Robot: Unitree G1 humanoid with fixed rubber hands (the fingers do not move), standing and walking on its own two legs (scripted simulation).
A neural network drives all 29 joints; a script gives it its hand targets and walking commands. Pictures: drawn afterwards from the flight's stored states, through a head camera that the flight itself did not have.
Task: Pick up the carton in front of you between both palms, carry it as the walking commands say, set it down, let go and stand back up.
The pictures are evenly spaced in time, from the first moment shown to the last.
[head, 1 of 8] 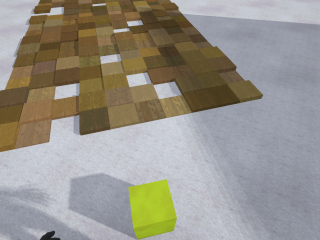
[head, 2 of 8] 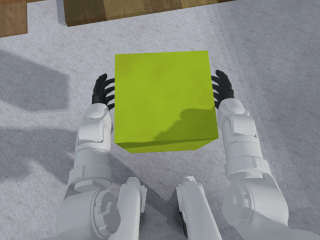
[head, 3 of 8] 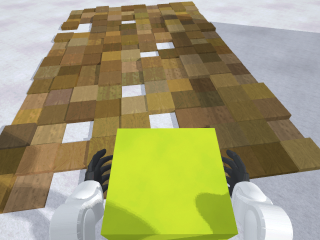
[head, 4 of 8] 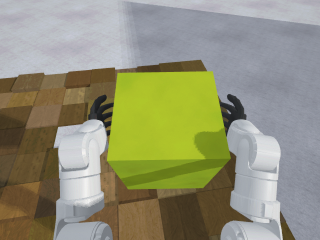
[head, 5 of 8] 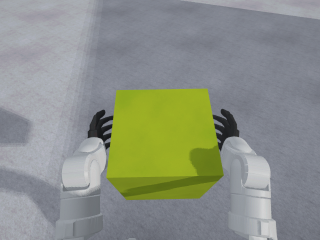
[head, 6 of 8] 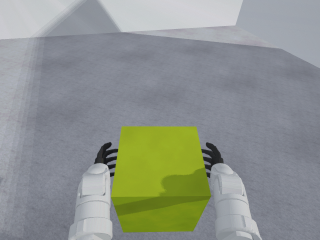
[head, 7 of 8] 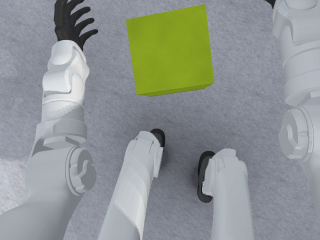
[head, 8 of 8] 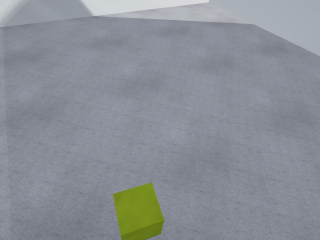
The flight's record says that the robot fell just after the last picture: no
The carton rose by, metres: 0.80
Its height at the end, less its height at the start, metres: +0.00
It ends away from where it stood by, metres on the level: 6.19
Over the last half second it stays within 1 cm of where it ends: yes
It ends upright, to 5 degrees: yes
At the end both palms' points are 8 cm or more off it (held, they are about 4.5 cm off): yes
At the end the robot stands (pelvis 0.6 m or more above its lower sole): yes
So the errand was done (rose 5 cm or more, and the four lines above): yes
